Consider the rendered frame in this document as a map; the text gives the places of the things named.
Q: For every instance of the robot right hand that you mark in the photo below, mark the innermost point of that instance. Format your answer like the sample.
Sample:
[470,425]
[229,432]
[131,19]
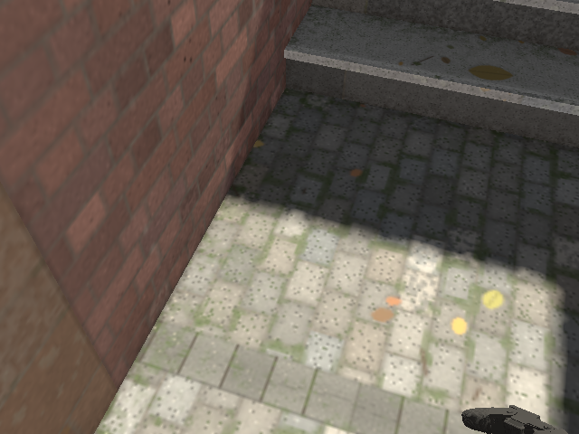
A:
[512,420]

